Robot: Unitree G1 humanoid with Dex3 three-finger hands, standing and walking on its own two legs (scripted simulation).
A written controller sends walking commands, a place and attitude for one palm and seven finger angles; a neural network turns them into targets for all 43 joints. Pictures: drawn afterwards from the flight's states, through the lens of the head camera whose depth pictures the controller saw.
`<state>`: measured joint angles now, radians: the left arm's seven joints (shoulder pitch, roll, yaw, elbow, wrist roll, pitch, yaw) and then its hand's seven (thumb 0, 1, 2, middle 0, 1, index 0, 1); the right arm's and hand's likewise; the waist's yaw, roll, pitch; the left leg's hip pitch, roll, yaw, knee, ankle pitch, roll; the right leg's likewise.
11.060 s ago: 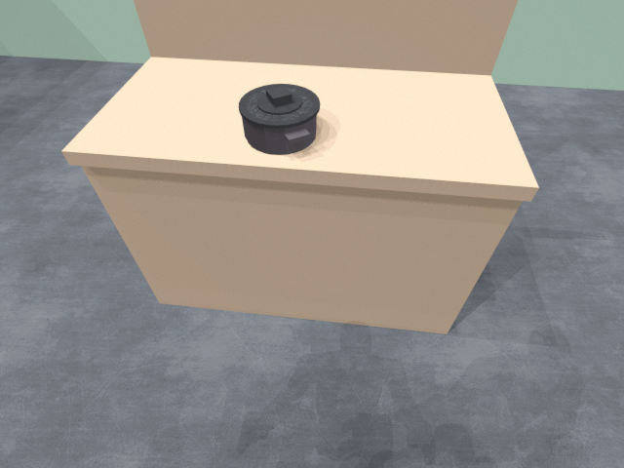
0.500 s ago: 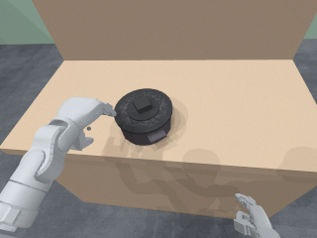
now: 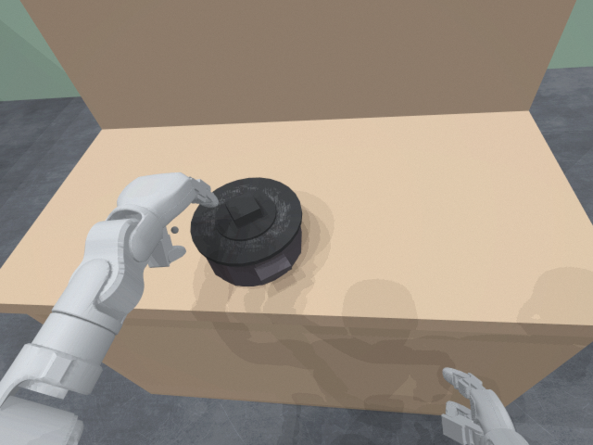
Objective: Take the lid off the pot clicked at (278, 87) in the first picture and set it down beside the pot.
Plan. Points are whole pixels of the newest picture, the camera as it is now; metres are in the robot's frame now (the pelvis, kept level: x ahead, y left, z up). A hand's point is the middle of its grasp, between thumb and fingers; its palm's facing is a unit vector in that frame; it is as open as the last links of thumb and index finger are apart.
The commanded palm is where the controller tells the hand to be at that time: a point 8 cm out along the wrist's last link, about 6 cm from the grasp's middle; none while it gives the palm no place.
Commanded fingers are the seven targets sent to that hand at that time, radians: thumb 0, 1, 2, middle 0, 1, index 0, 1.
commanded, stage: move the open hand above the knob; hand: left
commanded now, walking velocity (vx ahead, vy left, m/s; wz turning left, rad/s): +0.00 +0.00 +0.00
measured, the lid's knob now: (243, 208) +0.46 +0.12 +0.05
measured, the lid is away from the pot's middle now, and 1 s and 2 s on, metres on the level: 0.00 0.00 0.00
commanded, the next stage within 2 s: lower the open fingers around the knob in 1.44 s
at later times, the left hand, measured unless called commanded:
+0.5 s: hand (211, 192) +0.42 +0.14 +0.13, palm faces -0.18 -0.04 -0.98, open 10.2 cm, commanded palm +0.40 +0.13 +0.19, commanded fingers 0.00 -0.30 1.39 -0.82 -0.08 -0.82 -0.08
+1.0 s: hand (232, 191) +0.43 +0.11 +0.12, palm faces -0.24 -0.02 -0.97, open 10.2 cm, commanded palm +0.41 +0.13 +0.19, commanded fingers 0.00 -0.30 1.39 -0.82 -0.08 -0.82 -0.08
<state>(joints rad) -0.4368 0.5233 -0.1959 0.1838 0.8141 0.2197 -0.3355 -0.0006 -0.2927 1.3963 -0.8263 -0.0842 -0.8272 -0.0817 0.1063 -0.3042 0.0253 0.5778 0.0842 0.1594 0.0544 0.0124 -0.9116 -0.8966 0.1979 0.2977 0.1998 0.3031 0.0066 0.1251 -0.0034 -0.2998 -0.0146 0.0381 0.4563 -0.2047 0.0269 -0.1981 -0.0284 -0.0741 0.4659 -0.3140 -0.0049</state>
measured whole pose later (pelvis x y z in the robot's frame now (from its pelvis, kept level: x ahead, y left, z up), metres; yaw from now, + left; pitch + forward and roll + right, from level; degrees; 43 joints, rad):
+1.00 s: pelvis +0.00 +0.00 +0.00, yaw -1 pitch +4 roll +1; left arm -0.75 0.40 -0.33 0.48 0.85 0.25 -0.29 0.00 -0.29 1.40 -0.83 -0.09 -0.83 -0.08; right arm 0.17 -0.29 0.01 0.64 0.08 0.15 0.02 0.01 -0.91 -0.90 0.20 0.30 0.20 0.30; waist -0.04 0.10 -0.02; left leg -0.32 -0.02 0.05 0.46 -0.21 0.03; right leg -0.23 -0.03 -0.06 0.49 -0.32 0.00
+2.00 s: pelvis +0.00 +0.00 +0.00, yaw -1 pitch +4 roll +1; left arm -0.77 0.35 -0.34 0.63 0.87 0.26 -0.24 0.00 -0.29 1.40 -0.83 -0.08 -0.83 -0.08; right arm 0.12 -0.28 0.03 0.65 0.09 0.17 0.01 0.01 -0.91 -0.90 0.20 0.30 0.20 0.30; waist -0.03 0.08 -0.02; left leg -0.34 -0.01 0.05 0.46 -0.20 0.03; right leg -0.25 -0.03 -0.06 0.49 -0.32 -0.01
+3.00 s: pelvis +0.00 +0.01 +0.00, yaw -1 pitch +5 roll +0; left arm -0.75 0.34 -0.33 0.67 0.87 0.23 -0.20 0.00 0.00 1.13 -0.64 -0.73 -0.65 -0.73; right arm 0.15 -0.27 0.02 0.65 0.08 0.18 0.01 0.01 -0.91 -0.90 0.20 0.30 0.20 0.30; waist -0.04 0.09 -0.04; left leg -0.36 -0.01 0.05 0.48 -0.21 0.04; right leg -0.26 -0.03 -0.05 0.49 -0.31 0.00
